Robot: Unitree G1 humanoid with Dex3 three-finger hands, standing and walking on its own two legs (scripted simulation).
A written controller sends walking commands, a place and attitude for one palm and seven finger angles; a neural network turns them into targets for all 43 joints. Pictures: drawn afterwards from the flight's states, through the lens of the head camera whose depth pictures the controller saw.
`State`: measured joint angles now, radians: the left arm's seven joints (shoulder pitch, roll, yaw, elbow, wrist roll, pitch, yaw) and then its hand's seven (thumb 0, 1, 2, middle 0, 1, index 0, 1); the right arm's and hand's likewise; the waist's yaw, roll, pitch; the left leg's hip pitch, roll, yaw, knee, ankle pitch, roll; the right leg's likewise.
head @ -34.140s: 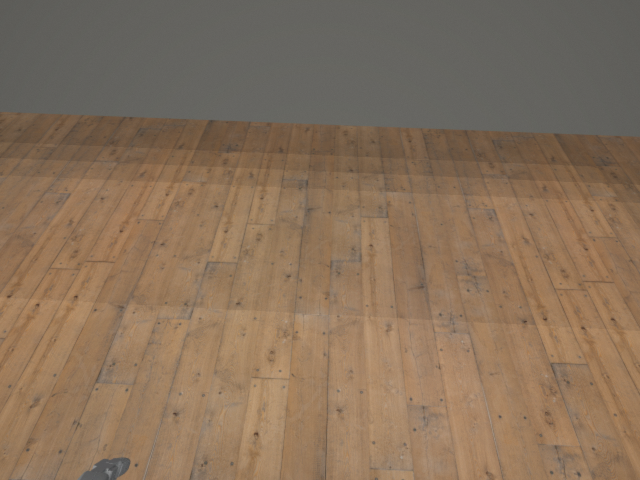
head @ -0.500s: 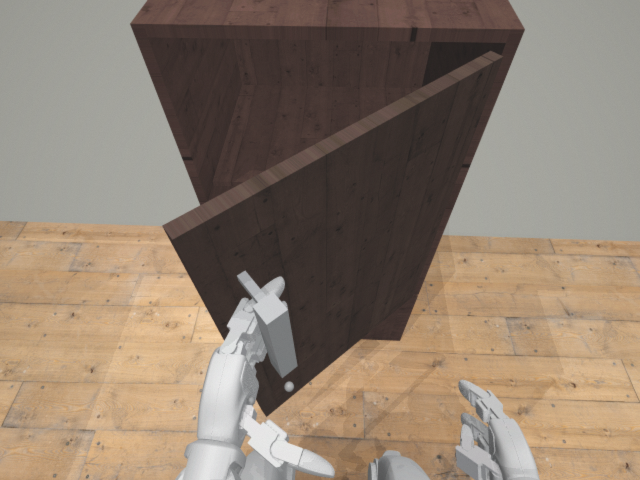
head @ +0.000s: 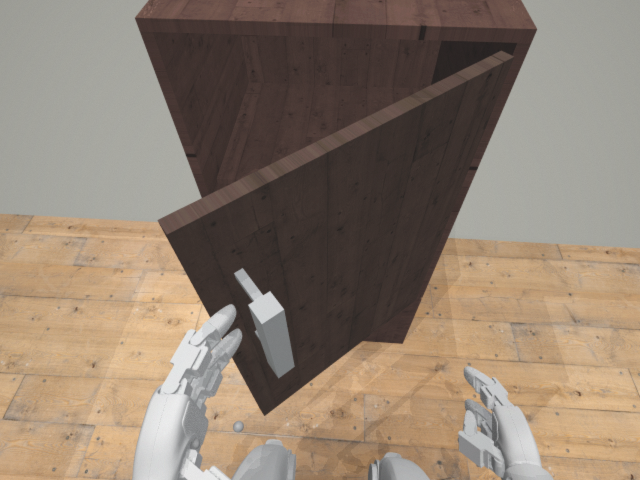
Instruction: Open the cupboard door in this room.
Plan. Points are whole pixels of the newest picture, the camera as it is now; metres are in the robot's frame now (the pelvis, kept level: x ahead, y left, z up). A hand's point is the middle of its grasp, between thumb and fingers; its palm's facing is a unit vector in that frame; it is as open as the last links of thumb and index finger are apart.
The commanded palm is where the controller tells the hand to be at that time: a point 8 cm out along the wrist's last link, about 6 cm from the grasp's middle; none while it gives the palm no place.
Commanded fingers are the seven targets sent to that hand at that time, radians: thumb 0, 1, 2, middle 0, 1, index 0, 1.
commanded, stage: slide the hand sideways off the handle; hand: left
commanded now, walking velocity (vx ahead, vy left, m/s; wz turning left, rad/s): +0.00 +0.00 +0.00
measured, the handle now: (264, 325) +0.28 +0.08 +0.07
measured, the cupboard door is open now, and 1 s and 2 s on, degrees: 41 41 41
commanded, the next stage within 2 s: draw the hand back to the body in 0.26 s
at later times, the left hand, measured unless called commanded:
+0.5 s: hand (191, 446) +0.15 +0.13 +0.09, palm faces -0.04 -1.00 -0.02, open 16.3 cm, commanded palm +0.12 +0.20 +0.10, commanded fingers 0.00 -0.50 0.30 -0.15 -0.30 -0.15 -0.30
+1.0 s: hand (82, 410) +0.17 +0.20 +0.15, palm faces +0.14 -0.95 -0.27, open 15.4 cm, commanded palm +0.13 +0.25 +0.18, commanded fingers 0.00 -0.05 0.50 -0.17 -0.30 -0.17 -0.30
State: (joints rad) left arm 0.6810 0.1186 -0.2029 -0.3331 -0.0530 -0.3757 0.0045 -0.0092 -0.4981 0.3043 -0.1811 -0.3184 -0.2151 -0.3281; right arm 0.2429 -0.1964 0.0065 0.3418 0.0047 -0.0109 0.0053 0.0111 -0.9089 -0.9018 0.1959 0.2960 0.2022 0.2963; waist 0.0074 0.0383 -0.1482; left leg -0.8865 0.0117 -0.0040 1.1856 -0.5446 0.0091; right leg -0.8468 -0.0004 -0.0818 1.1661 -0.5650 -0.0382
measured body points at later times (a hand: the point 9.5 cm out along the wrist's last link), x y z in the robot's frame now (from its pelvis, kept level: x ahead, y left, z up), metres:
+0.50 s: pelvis -0.01 +0.00 +0.00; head +0.04 -0.01 +0.45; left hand +0.15 +0.18 +0.09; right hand +0.19 -0.23 -0.07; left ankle +0.02 +0.11 -0.65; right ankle +0.01 -0.10 -0.65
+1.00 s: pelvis +0.01 +0.02 +0.05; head +0.00 +0.01 +0.50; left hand +0.15 +0.25 +0.17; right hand +0.20 -0.20 -0.01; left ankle +0.02 +0.11 -0.65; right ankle +0.01 -0.10 -0.65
